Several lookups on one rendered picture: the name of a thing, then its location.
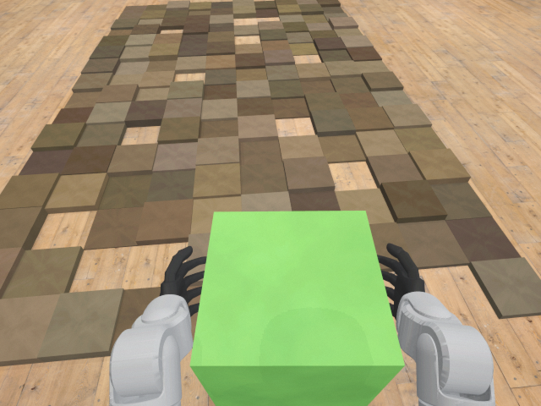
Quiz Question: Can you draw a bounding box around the left robot forearm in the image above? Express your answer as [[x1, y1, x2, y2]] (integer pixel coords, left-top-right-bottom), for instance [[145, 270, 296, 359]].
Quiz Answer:
[[109, 294, 194, 406]]

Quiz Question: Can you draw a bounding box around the carton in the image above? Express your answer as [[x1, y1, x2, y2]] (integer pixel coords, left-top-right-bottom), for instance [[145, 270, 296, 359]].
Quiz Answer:
[[190, 211, 405, 406]]

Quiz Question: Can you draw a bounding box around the right robot forearm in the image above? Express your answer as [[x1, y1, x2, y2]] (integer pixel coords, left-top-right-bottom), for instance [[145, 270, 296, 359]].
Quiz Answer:
[[396, 292, 495, 406]]

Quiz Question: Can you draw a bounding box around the robot right hand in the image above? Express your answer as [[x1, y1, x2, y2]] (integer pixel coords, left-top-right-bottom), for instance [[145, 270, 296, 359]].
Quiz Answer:
[[377, 243, 425, 319]]

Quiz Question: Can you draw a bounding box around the robot left hand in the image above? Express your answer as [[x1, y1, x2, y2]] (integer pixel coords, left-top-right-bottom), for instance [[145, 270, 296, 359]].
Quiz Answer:
[[160, 246, 207, 317]]

